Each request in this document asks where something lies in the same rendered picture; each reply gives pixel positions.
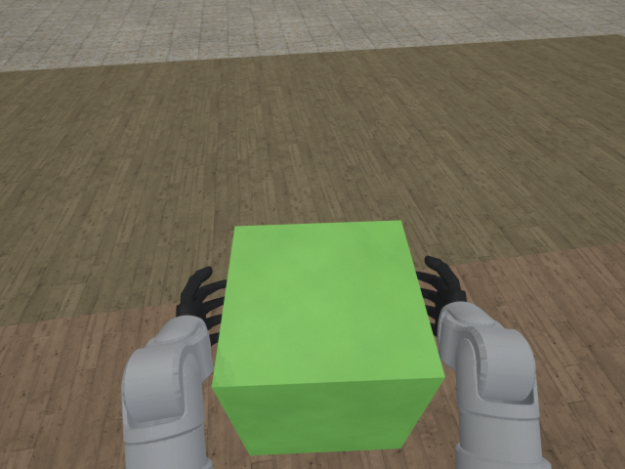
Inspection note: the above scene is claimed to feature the robot left hand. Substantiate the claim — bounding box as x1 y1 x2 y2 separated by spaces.
176 266 227 346

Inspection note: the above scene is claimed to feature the robot right hand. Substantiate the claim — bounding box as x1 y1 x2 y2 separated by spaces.
415 256 467 336

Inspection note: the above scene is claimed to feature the carton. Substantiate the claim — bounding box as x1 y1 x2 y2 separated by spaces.
212 220 445 455

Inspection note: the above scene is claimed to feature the robot right forearm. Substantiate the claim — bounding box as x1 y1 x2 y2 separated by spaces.
437 301 552 469

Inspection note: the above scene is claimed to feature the robot left forearm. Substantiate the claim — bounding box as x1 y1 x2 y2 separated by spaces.
121 316 214 469

